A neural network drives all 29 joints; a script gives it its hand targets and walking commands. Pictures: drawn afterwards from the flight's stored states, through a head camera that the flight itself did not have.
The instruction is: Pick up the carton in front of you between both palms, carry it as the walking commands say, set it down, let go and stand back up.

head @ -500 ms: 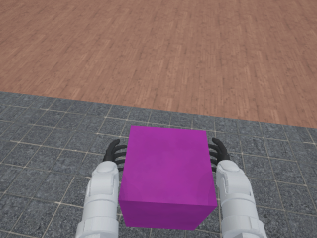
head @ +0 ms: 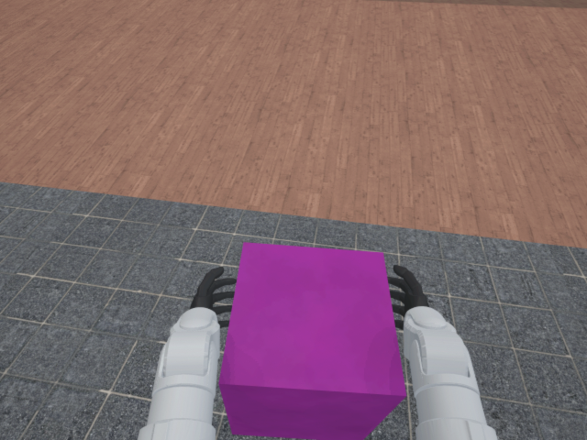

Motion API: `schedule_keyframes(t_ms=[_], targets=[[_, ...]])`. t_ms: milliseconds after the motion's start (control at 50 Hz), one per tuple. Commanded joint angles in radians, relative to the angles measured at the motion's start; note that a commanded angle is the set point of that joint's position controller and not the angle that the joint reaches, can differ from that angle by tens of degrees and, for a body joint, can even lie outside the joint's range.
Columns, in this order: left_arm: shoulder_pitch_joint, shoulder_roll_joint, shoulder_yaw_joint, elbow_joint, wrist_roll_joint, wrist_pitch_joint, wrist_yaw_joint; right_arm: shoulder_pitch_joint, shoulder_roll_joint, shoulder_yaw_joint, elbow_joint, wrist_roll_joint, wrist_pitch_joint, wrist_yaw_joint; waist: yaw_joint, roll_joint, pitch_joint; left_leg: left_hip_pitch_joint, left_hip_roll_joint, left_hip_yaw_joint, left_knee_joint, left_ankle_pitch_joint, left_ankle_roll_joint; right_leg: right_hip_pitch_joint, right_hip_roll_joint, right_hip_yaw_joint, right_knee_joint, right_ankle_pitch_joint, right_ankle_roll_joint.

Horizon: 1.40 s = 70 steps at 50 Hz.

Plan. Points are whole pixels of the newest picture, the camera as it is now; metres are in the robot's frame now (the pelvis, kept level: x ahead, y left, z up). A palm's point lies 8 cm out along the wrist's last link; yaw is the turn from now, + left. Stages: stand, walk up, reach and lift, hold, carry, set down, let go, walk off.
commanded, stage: reach and lift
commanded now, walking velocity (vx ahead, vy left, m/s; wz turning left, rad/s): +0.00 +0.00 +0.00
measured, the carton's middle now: (304, 347) +0.29 +0.01 -0.05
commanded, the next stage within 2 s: hold in 0.14 s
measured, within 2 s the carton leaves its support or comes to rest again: neither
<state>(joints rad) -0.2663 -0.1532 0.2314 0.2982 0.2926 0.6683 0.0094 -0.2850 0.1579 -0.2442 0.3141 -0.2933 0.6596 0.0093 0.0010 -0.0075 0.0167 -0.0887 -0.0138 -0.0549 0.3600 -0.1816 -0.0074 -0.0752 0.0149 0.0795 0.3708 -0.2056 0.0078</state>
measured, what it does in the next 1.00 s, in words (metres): stands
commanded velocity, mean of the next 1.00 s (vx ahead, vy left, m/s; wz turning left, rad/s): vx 0.00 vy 0.00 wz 0.00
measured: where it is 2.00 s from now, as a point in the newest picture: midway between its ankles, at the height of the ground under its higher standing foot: outside the picture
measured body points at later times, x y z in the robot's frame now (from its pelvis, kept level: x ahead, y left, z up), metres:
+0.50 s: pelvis -0.01 +0.00 +0.00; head -0.06 +0.00 +0.45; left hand +0.29 +0.15 +0.04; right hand +0.29 -0.15 +0.04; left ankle +0.02 +0.13 -0.75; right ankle +0.00 -0.13 -0.75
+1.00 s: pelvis -0.01 +0.00 +0.00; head -0.05 +0.00 +0.45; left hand +0.29 +0.15 +0.04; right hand +0.29 -0.15 +0.05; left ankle +0.02 +0.13 -0.75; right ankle +0.00 -0.13 -0.75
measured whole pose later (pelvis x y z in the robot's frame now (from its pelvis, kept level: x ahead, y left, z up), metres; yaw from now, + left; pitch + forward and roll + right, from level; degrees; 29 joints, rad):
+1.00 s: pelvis -0.01 +0.00 +0.00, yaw +0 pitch -8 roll +0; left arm -0.28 -0.16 0.22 0.24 0.30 0.76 0.01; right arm -0.30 0.16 -0.24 0.25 -0.29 0.75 0.02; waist -0.01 -0.01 0.03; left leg -0.04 -0.01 -0.06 0.35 -0.17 -0.01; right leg -0.03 0.02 0.08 0.36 -0.19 0.01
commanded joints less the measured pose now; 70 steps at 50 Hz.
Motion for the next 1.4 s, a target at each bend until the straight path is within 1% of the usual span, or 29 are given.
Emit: schedule_keyframes(t_ms=[0,120,220,240,280,320,360,460,560,660,760,1080,1220,1380], targets=[[-0.457,-0.932,-0.512,-0.055,-0.249,-0.026,-0.248,-0.407,0.93,0.51,-0.027,0.233,-0.023,0.242,0.001,0.009,-0.256,0.116,-0.077,-0.012,-0.028,0.233,0.001,0.026,0.084,-0.001,-0.045,0.231,-0.004],[-0.468,-0.923,-0.521,-0.074,-0.256,-0.012,-0.252,-0.413,0.936,0.521,-0.044,0.242,-0.006,0.238,0.002,0.004,-0.244,0.114,-0.079,-0.009,-0.031,0.204,0.005,0.033,0.081,0.002,-0.052,0.218,-0.001],[-0.441,-0.919,-0.583,-0.163,-0.295,0.025,-0.249,-0.38,0.93,0.574,-0.132,0.275,0.036,0.226,-0.011,0.003,-0.278,0.146,-0.08,-0.014,-0.041,0.258,0.002,0.08,0.078,0.006,-0.063,0.297,0.005],[-0.429,-0.907,-0.579,-0.165,-0.292,0.036,-0.246,-0.368,0.918,0.571,-0.136,0.274,0.048,0.222,-0.011,0.003,-0.26,0.142,-0.08,-0.015,-0.047,0.247,0.002,0.081,0.078,0.006,-0.068,0.287,0.004],[-0.415,-0.881,-0.556,-0.151,-0.278,0.054,-0.242,-0.356,0.895,0.551,-0.126,0.263,0.067,0.219,-0.009,0.003,-0.203,0.122,-0.079,-0.013,-0.059,0.192,0.004,0.068,0.076,0.003,-0.081,0.227,0.001],[-0.426,-0.869,-0.53,-0.13,-0.263,0.062,-0.242,-0.369,0.886,0.529,-0.106,0.251,0.075,0.221,-0.006,0.002,-0.153,0.101,-0.078,-0.008,-0.065,0.123,0.008,0.046,0.073,0.0,-0.09,0.154,-0.001],[-0.454,-0.877,-0.524,-0.125,-0.259,0.061,-0.246,-0.401,0.894,0.526,-0.102,0.252,0.075,0.226,-0.005,0.001,-0.143,0.094,-0.076,-0.006,-0.064,0.084,0.012,0.034,0.071,-0.003,-0.089,0.113,-0.002],[-0.524,-0.903,-0.528,-0.116,-0.264,0.054,-0.254,-0.47,0.914,0.529,-0.09,0.259,0.067,0.235,-0.006,0.005,-0.172,0.095,-0.072,-0.006,-0.051,0.048,0.015,0.023,0.07,-0.006,-0.076,0.071,-0.006],[-0.555,-0.912,-0.519,-0.086,-0.261,0.05,-0.257,-0.5,0.914,0.514,-0.061,0.25,0.062,0.239,-0.01,0.006,-0.177,0.089,-0.069,-0.004,-0.047,0.02,0.013,0.01,0.07,-0.01,-0.071,0.039,-0.009],[-0.562,-0.919,-0.512,-0.068,-0.257,0.049,-0.256,-0.508,0.911,0.503,-0.042,0.244,0.06,0.243,-0.01,0.008,-0.184,0.09,-0.068,-0.005,-0.05,0.025,0.009,0.012,0.072,-0.012,-0.07,0.042,-0.009],[-0.551,-0.925,-0.513,-0.071,-0.259,0.051,-0.254,-0.5,0.909,0.503,-0.044,0.243,0.059,0.245,-0.01,0.012,-0.194,0.101,-0.068,-0.006,-0.052,0.056,0.005,0.02,0.074,-0.012,-0.069,0.07,-0.009],[-0.465,-0.908,-0.538,-0.134,-0.273,0.061,-0.242,-0.418,0.9,0.531,-0.107,0.26,0.067,0.233,-0.007,0.008,-0.212,0.128,-0.074,-0.01,-0.052,0.17,0.001,0.047,0.077,-0.004,-0.07,0.182,-0.003],[-0.454,-0.898,-0.546,-0.152,-0.277,0.063,-0.242,-0.401,0.899,0.539,-0.124,0.265,0.07,0.228,-0.007,0.005,-0.209,0.126,-0.076,-0.01,-0.051,0.173,0.002,0.051,0.076,-0.002,-0.071,0.192,0.0],[-0.463,-0.892,-0.545,-0.15,-0.275,0.062,-0.243,-0.408,0.9,0.538,-0.121,0.264,0.072,0.226,-0.006,0.004,-0.2,0.117,-0.076,-0.008,-0.049,0.146,0.004,0.046,0.074,-0.002,-0.071,0.167,-0.001]])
